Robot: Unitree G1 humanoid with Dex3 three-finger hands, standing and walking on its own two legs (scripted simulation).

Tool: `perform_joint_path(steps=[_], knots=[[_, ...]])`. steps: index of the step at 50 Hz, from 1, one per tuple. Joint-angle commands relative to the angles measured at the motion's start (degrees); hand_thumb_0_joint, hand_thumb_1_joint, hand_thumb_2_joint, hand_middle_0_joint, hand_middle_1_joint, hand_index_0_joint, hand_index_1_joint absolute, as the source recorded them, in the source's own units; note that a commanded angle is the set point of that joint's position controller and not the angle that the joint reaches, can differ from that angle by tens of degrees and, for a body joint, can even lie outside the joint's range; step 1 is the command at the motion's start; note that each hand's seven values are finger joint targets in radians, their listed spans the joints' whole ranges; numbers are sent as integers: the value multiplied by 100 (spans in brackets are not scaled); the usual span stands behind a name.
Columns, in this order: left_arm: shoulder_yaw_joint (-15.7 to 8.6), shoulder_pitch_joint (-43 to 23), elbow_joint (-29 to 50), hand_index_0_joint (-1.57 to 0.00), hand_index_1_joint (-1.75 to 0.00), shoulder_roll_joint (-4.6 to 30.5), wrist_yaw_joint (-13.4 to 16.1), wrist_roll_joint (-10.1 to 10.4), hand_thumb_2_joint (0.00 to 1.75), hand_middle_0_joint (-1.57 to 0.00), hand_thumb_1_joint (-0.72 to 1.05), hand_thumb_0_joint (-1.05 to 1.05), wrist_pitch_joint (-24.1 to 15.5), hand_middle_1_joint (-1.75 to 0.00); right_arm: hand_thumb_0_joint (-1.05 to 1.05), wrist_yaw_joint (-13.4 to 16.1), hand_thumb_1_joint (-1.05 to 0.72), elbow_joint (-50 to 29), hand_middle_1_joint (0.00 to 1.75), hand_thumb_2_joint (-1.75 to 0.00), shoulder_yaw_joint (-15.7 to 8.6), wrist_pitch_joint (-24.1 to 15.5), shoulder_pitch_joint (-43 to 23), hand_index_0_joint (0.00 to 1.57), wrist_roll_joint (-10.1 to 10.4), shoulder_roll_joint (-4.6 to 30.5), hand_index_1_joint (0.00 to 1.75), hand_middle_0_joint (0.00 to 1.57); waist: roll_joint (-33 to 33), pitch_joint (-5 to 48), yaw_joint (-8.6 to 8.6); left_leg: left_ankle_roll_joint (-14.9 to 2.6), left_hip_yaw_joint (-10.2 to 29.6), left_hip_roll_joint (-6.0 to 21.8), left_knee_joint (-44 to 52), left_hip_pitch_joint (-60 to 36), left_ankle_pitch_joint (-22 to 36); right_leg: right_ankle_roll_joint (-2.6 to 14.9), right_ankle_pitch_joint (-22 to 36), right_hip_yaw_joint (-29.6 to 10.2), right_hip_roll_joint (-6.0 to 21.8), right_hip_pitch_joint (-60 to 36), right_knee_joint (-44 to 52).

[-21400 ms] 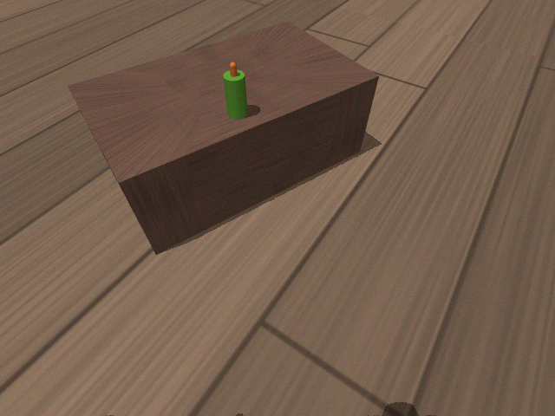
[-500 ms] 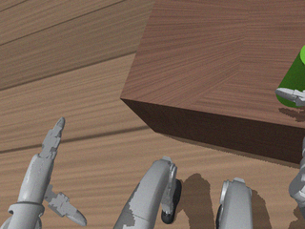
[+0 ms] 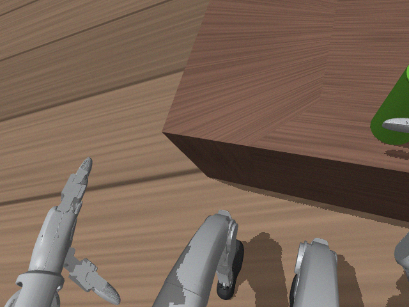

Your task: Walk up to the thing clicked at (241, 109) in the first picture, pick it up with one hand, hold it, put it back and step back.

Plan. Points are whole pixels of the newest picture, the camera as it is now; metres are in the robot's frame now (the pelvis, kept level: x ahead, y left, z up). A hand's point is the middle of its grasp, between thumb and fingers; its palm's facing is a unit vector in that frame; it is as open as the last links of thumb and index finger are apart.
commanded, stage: withdraw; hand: right
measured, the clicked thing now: out of the picture +0.52 -0.22 -0.02
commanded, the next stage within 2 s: rise in 0.12 s
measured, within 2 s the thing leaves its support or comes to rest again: neither
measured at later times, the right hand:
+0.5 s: hand out of the picture +0.50 -0.35 +0.10, palm faces +0.41 +0.88 -0.23, open 17.1 cm
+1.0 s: hand out of the picture +0.36 -0.27 +0.09, palm faces +0.24 +0.93 -0.27, open 17.3 cm
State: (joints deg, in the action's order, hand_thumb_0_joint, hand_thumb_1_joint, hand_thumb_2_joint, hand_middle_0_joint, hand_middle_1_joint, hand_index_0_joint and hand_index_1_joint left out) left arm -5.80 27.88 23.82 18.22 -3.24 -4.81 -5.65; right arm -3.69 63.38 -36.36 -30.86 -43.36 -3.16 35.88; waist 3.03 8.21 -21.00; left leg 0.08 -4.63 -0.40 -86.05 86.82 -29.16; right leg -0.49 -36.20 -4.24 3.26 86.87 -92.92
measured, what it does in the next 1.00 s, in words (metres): rises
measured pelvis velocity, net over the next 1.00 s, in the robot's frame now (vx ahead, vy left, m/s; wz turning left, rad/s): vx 0.07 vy -0.01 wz -0.05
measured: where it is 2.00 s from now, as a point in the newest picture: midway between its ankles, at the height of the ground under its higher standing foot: (261, 297)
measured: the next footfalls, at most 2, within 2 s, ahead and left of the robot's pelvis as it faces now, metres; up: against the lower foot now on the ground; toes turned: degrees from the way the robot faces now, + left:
none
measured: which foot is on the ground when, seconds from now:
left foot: down 0.00-1.00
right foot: down 0.00-1.00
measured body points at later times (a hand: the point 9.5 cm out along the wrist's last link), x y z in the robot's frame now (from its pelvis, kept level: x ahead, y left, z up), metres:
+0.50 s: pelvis +0.04 -0.01 +0.10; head +0.16 -0.06 +0.53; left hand +0.19 +0.26 +0.13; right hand +0.47 -0.39 +0.12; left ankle +0.09 +0.13 -0.54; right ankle +0.05 -0.12 -0.54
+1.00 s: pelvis +0.07 -0.01 +0.15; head +0.12 -0.04 +0.60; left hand +0.24 +0.21 +0.11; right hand +0.34 -0.32 +0.11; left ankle +0.09 +0.13 -0.54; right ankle +0.05 -0.12 -0.54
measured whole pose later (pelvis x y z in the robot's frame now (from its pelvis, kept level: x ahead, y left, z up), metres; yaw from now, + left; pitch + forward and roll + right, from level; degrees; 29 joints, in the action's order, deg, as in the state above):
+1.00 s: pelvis +0.07 -0.01 +0.15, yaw -3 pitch +11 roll +2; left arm 2.3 21.7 -9.5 14.2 2.9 2.8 6.5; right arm 3.9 34.1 -10.7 1.1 -5.5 1.9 19.4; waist 0.9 6.2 -2.8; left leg 1.3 -1.6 0.8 -47.3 36.5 -22.1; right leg 0.6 -27.3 0.0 1.6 35.5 -51.4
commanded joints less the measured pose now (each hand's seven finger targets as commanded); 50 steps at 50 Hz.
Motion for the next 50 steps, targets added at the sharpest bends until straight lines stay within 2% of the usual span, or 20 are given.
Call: perform_joint_path(steps=[1,3,8,12,13,15,16,20,21,23,25,28,30,32,34,37,40,44,47,50], knots=[[-792,647,550,-5,-5,975,194,107,4,-5,-53,0,-182,-5,0,-85,49,-1860,8,-6,-68,-214,-2362,9,158,1920,8,9,-2825,3721,458,-193,189,-183,1211,-2350,1150,-54,1851,24,-143,-3361,1740],[-765,491,526,-5,-5,958,232,115,5,-5,-55,0,-171,-5,0,-123,48,-1957,6,-4,-100,-44,-2347,7,191,2062,6,7,-2831,3812,564,-167,250,-173,1382,-2616,1278,-36,1946,64,-139,-3421,1785],[-586,128,-55,-5,-6,894,340,170,5,-5,-56,0,-73,-5,0,-375,46,-916,5,-6,242,396,-1832,6,324,1462,5,7,-1843,2487,506,-146,146,-180,1758,-2548,1076,14,1581,-7,-117,-2899,2169],[-287,-316,63,-6,-10,805,396,203,8,-8,-59,0,-110,-7,0,-576,45,-308,6,-7,449,491,-1881,6,426,1105,5,5,-1188,2226,433,-113,175,-167,2003,-2754,862,84,1256,-56,-75,-2724,2355],[-400,-451,474,-6,-8,1083,443,330,6,-7,-57,0,83,-7,0,-235,49,-46,6,-6,-39,951,-1484,6,-226,3055,6,5,-1426,2790,1099,-100,404,-139,2376,-3587,833,40,1399,57,-100,-3172,2764],[-362,271,194,-6,-7,939,391,332,5,-6,-55,0,306,-6,0,74,54,-232,6,-5,605,1248,-2024,6,-81,1903,6,5,-1583,2543,601,-98,311,-195,2559,-3589,1054,43,1535,86,-98,-3589,2959],[-528,742,-270,-6,-7,993,372,348,6,-7,-56,0,413,-6,0,124,52,-43,6,-6,576,1390,-1910,6,-97,1929,6,5,-1577,2312,581,-115,244,-216,2622,-3527,1216,55,1677,91,-136,-3662,3042],[-492,516,-422,-3,-4,1011,311,406,15,-3,-38,0,597,-3,0,410,42,-1335,6,-9,43,1746,-2296,6,-250,3275,6,5,-2279,3602,1119,-119,226,-229,2774,-4249,2187,-8,3075,231,-168,-4995,3181],[-569,391,-468,-1,-2,1065,327,426,20,-1,-30,0,648,-1,0,478,34,-1406,6,-11,104,1799,-2240,6,-211,3138,6,5,-2179,3561,1083,-120,189,-236,2845,-4297,2310,-26,3275,219,-145,-5189,3226],[-538,214,-1030,-13,-18,970,352,440,36,-13,-14,0,687,-17,0,573,48,-1009,6,-10,486,1902,-2056,6,-137,2424,6,6,-2054,2981,998,-150,101,-263,3005,-4157,2269,-54,3349,205,-145,-5267,3434],[-94,-486,-1309,-13,-18,690,382,453,49,-13,2,0,708,-18,0,686,51,-309,6,-8,815,1969,-2260,6,-155,1946,6,6,-1722,2145,1009,-174,91,-252,3196,-3999,1949,-56,2928,202,-127,-4795,3666],[585,-1196,-1154,-14,-20,365,364,436,55,-14,26,0,638,-20,0,755,49,-39,6,-9,821,1964,-2159,6,-212,2040,6,6,-1669,2265,1401,-157,130,-233,3413,-4529,1729,-61,2616,261,-111,-4845,3942],[947,-920,-1433,-14,-20,26,311,407,58,-14,34,0,622,-20,0,689,52,167,6,-7,1130,2007,-1873,6,-155,1399,6,6,-1733,2217,1342,-152,110,-257,3524,-4628,1830,-83,2743,293,-114,-5034,4043],[1120,-645,-1623,-15,-21,-145,254,458,61,-15,40,0,632,-21,0,627,49,105,6,-9,1251,2118,-1079,6,-98,1149,6,6,-1634,2182,1414,-151,84,-246,3585,-4945,2118,-80,3094,300,-145,-5136,4138],[673,-141,-1666,-15,-22,290,246,500,63,-15,43,0,737,-22,0,620,48,-203,6,-9,973,2310,-92,6,-35,1482,6,6,-1440,2181,1433,-140,72,-236,3665,-5218,2430,-65,3396,312,-169,-5305,4250],[191,23,-1810,-16,-23,694,290,633,69,-16,53,0,926,-23,0,572,48,-1446,6,-10,1304,2656,679,6,201,1119,6,6,-1094,1970,1383,-125,33,-231,3846,-5227,2425,-36,3542,282,-157,-5717,4497],[-22,-479,-1993,-18,-26,685,405,777,77,-18,67,0,955,-26,0,627,50,-2594,6,-8,1863,2912,866,6,374,434,6,6,-828,1686,1359,-119,11,-180,3992,-5281,2243,28,3199,266,-136,-5889,4739],[266,-868,-2128,-20,-29,351,568,833,90,-20,89,0,858,-29,0,803,55,-3724,5,-6,2091,2899,1425,5,436,71,5,5,-883,1567,1698,-154,31,-104,4136,-5587,2223,6,3223,326,-137,-6150,4943],[890,-1115,-1969,-20,-29,-222,620,821,90,-20,89,0,797,-29,0,881,54,-4539,5,-6,2341,2805,2122,5,517,-425,5,5,-1059,1708,1984,-184,71,-63,4158,-6047,2528,-63,3694,380,-161,-6360,4987],[973,-839,-2525,-20,-29,-370,647,776,90,-20,89,0,868,-29,0,910,51,-4755,6,-8,2451,2828,3248,6,553,-697,6,6,-1206,1439,2079,-198,138,-3,4223,-6372,2777,-95,3872,469,-220,-6279,5026]])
